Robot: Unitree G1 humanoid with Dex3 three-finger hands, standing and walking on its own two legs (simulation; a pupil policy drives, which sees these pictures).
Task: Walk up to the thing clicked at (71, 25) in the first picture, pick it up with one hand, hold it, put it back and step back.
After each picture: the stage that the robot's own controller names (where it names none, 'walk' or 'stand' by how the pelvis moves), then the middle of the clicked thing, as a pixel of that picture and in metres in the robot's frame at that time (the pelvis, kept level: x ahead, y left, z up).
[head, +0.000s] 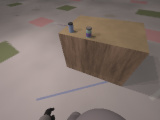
stand; (71, 27) +1.03 +0.34 +0.03
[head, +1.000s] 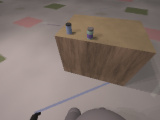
walk; (68, 28) +0.91 +0.30 +0.05
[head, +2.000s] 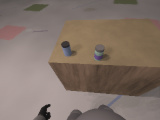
walk; (66, 49) +0.54 +0.22 +0.05
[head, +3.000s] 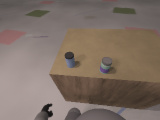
stand; (70, 60) +0.43 +0.20 +0.06
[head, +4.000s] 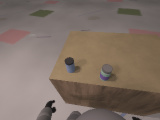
stand; (70, 65) +0.39 +0.20 +0.03
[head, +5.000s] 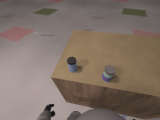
stand; (72, 65) +0.40 +0.18 +0.03
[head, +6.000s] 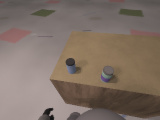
stand; (71, 66) +0.39 +0.19 +0.03
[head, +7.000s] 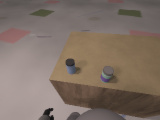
stand; (70, 66) +0.39 +0.19 +0.03
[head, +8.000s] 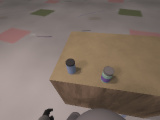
rise first; (71, 66) +0.38 +0.19 +0.03
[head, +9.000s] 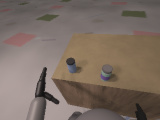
rise first; (71, 65) +0.40 +0.21 +0.03
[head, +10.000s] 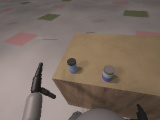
go down; (72, 66) +0.39 +0.20 +0.04
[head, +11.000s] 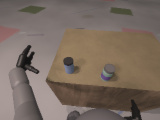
go down; (69, 65) +0.38 +0.18 +0.06
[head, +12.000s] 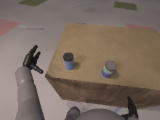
close in; (69, 61) +0.39 +0.18 +0.06
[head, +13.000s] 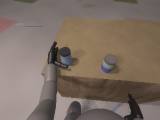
close; (66, 57) +0.40 +0.19 +0.09
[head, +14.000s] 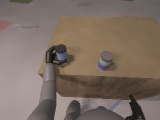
lift; (62, 54) +0.42 +0.21 +0.10
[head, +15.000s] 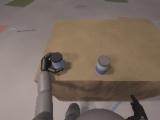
lift; (58, 62) +0.37 +0.21 +0.10
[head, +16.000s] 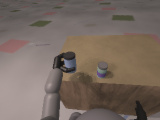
lift; (70, 62) +0.32 +0.15 +0.19
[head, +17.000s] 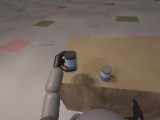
hold; (71, 61) +0.31 +0.15 +0.20
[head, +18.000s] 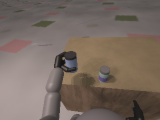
hold; (71, 62) +0.32 +0.15 +0.19
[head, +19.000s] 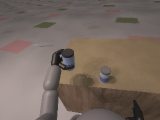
crouch; (68, 60) +0.32 +0.16 +0.21
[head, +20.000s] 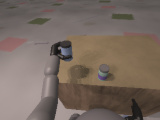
crouch; (66, 51) +0.39 +0.18 +0.21
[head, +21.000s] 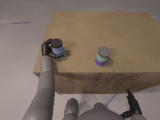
lower; (58, 49) +0.46 +0.21 +0.11
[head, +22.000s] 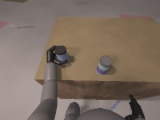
lower; (62, 55) +0.42 +0.20 +0.10
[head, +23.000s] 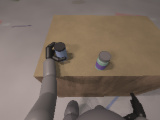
lower; (61, 52) +0.44 +0.20 +0.10
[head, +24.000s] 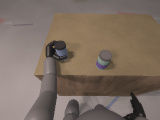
lower; (61, 50) +0.44 +0.20 +0.10
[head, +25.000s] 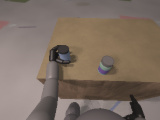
open; (64, 54) +0.42 +0.19 +0.09
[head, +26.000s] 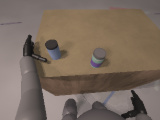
sink last; (54, 50) +0.44 +0.21 +0.11
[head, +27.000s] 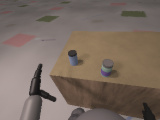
sink last; (73, 58) +0.45 +0.20 +0.08
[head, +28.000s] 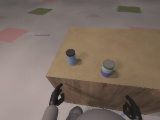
stand; (71, 57) +0.43 +0.20 +0.08
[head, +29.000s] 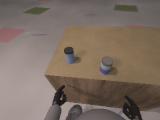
stand; (69, 55) +0.44 +0.20 +0.09
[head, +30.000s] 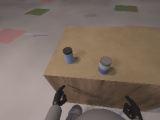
stand; (68, 55) +0.44 +0.21 +0.09
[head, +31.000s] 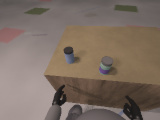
stand; (69, 55) +0.44 +0.20 +0.09
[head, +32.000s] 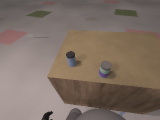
stand; (71, 59) +0.44 +0.20 +0.05
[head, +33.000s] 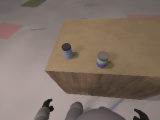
walk; (67, 51) +0.48 +0.22 +0.05
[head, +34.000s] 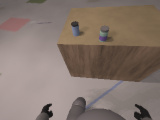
walk; (75, 29) +0.74 +0.22 +0.06
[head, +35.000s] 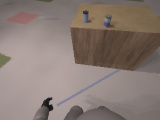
stand; (85, 17) +1.05 +0.16 +0.06
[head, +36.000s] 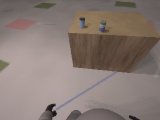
stand; (82, 23) +1.06 +0.20 +0.04
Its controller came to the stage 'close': yes
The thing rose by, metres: 0.19
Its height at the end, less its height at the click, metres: +0.00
